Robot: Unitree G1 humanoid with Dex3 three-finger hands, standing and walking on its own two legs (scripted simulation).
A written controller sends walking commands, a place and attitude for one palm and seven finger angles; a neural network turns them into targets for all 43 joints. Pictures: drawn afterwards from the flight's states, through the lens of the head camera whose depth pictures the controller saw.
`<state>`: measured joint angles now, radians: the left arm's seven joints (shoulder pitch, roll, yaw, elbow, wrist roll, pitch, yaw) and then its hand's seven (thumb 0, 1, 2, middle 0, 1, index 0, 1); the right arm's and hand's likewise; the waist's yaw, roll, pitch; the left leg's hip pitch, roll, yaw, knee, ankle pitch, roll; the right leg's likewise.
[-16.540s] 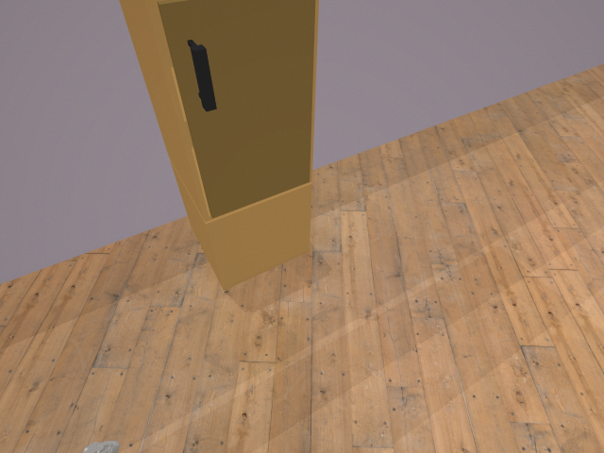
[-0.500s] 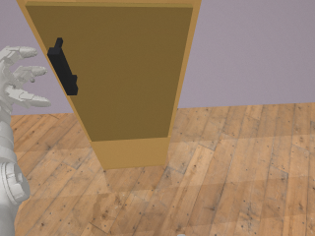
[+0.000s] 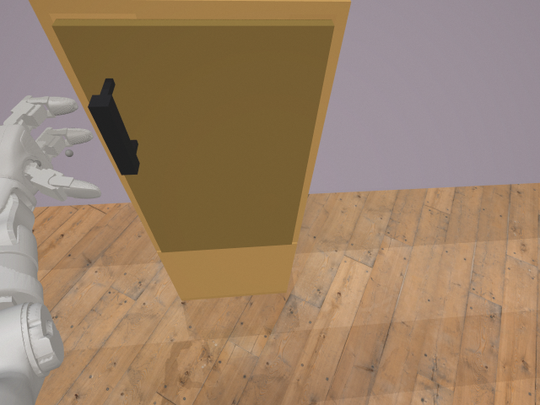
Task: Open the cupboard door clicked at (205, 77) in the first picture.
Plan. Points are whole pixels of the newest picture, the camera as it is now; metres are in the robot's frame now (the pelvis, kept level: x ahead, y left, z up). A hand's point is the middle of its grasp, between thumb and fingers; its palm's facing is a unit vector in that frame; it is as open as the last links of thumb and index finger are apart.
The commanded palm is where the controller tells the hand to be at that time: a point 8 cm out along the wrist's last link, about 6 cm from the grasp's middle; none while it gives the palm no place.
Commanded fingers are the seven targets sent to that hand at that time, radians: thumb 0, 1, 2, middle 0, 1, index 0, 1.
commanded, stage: move the hooked fingers beside the handle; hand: left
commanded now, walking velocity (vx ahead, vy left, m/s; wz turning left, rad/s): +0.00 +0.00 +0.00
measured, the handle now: (119, 128) +0.49 +0.22 +0.13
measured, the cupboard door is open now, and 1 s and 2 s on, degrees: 0 0 0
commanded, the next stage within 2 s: slide the fingers in behind the handle in 0.42 s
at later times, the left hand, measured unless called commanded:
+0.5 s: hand (72, 149) +0.44 +0.27 +0.13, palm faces +0.08 -1.00 -0.01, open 13.9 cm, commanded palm +0.42 +0.33 +0.13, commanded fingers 0.00 -0.50 0.30 -0.30 -1.20 -0.30 -1.20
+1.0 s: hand (85, 147) +0.45 +0.26 +0.13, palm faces +0.07 -1.00 +0.00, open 13.9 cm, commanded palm +0.42 +0.29 +0.13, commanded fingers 0.00 -0.50 0.30 -0.30 -1.20 -0.30 -1.20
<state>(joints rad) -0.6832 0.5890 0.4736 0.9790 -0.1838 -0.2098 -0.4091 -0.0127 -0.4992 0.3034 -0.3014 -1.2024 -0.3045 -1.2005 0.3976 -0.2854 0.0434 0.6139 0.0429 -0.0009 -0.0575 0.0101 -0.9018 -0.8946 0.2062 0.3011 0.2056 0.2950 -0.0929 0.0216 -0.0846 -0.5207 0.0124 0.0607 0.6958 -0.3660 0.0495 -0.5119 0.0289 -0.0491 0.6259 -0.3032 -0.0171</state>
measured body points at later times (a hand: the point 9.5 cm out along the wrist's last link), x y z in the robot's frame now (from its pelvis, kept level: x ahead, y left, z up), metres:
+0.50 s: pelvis -0.01 -0.01 +0.00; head +0.06 +0.00 +0.44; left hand +0.43 +0.33 +0.14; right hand +0.03 -0.28 -0.11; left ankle -0.02 +0.08 -0.72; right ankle +0.00 -0.11 -0.72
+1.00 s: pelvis +0.00 +0.00 +0.00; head +0.06 +0.01 +0.44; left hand +0.44 +0.31 +0.13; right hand +0.05 -0.27 -0.11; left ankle -0.02 +0.08 -0.72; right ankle +0.00 -0.11 -0.72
